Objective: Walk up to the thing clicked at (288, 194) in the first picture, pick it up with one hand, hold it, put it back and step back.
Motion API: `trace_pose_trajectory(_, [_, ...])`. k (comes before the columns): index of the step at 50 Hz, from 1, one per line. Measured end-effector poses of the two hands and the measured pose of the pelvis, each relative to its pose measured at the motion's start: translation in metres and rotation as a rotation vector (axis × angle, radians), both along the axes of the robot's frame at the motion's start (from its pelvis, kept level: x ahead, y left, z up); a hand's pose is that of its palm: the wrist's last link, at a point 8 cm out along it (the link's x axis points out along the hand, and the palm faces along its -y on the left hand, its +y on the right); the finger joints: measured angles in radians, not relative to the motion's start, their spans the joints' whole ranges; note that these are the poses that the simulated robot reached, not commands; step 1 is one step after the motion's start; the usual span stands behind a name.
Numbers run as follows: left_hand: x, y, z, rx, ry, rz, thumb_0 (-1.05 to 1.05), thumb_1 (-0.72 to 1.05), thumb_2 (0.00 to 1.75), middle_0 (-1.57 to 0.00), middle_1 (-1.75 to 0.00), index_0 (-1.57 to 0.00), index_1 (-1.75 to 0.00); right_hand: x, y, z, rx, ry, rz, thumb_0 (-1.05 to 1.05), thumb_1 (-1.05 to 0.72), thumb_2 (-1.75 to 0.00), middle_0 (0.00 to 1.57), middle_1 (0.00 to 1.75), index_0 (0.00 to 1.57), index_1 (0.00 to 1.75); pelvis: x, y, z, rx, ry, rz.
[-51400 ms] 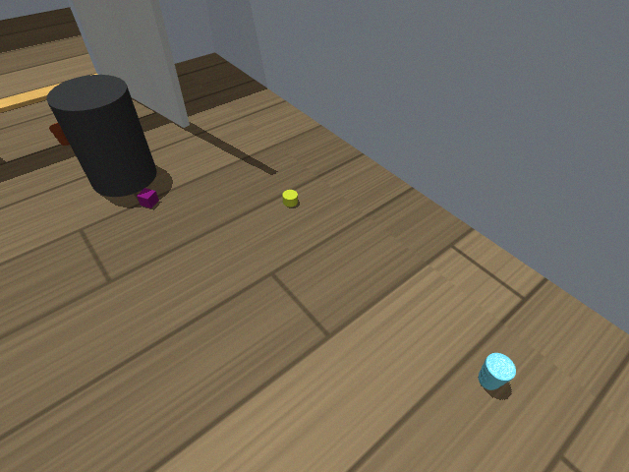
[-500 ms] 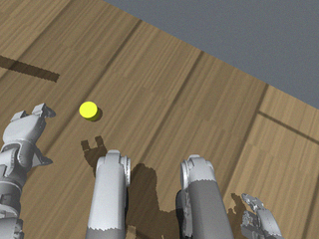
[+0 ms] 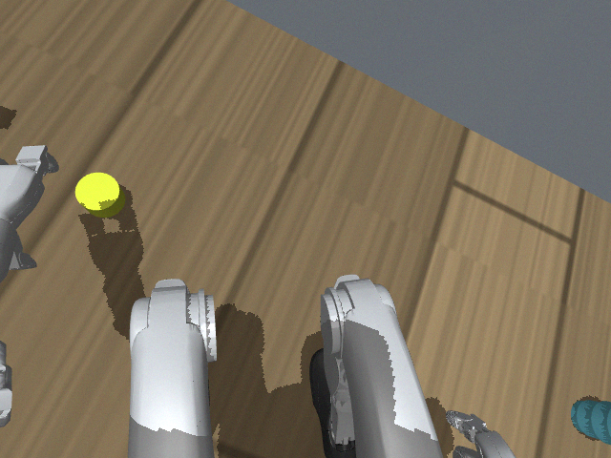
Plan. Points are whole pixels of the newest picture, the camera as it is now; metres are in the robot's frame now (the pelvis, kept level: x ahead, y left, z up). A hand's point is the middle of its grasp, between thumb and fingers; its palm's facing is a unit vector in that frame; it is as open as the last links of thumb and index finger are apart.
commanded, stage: rise first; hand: left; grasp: from above
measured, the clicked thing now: (101, 195) +0.51 +0.32 -0.33
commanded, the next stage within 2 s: none
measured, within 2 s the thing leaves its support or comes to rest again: neither
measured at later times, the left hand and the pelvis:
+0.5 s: hand (45, 203) +0.44 +0.35 -0.19, palm faces -0.43 -0.11 -0.90, open 14.2 cm; pelvis +0.01 +0.00 -0.02, yaw -2 degrees
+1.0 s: hand (55, 198) +0.46 +0.34 -0.21, palm faces -0.42 -0.12 -0.90, open 14.3 cm; pelvis +0.01 +0.00 -0.04, yaw -4 degrees
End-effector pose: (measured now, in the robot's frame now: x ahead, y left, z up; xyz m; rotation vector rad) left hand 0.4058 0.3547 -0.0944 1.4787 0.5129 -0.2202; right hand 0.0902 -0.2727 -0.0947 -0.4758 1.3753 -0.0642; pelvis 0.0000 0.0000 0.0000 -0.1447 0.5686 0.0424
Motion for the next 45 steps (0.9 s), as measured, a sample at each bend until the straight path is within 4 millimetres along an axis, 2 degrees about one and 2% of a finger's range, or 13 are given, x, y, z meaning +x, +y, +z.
trace_pose_trajectory(9, [0.015, 0.0, -0.024, -0.007, -0.03, -0.002, 0.0, -0.47, 0.97, -0.14, -0.94, -0.13, -0.94, 0.006, 0.003, -0.011, -0.003, 0.025, 0.029, 0.01, -0.9, -0.9, 0.2, 0.3, 0.2, 0.3, 0.005, 0.001, -0.013, -0.009, 0.005, -0.01])
trace_pose_trajectory(17, [0.028, -0.004, -0.034, 0.009, -0.029, 0.009, 0.0, -0.51, 0.99, -0.11, -0.97, -0.1, -0.98, 0.007, 0.006, -0.02, 0.011, 0.034, 0.033, 0.0, -0.9, -0.9, 0.2, 0.3, 0.2, 0.3, 0.008, 0.0, -0.02, -0.008, 0.009, -0.02])
trace_pose_trajectory(26, [0.041, -0.008, -0.042, -0.002, -0.019, 0.028, 0.0, -0.54, 1.02, -0.09, -1.0, -0.08, -1.0, -0.004, 0.004, -0.024, 0.014, 0.062, 0.029, 0.0, -0.9, -0.9, 0.2, 0.3, 0.2, 0.3, 0.01, -0.002, -0.026, -0.012, 0.006, -0.031])
trace_pose_trajectory(35, [0.045, -0.008, -0.054, -0.011, -0.015, 0.027, 0.0, -0.55, 1.03, -0.08, -1.0, -0.07, -1.01, -0.017, 0.001, -0.024, -0.002, 0.104, 0.028, 0.0, -0.9, -0.9, 0.2, 0.3, 0.2, 0.3, 0.01, -0.002, -0.032, -0.018, -0.006, -0.036])
trace_pose_trajectory(45, [0.051, -0.009, -0.06, -0.012, -0.024, 0.017, 0.0, -0.57, 1.04, -0.09, -1.0, -0.07, -1.01, -0.021, 0.0, -0.023, -0.012, 0.117, 0.038, 0.0, -0.9, -0.9, 0.2, 0.3, 0.2, 0.3, 0.01, -0.002, -0.036, -0.025, -0.014, -0.042])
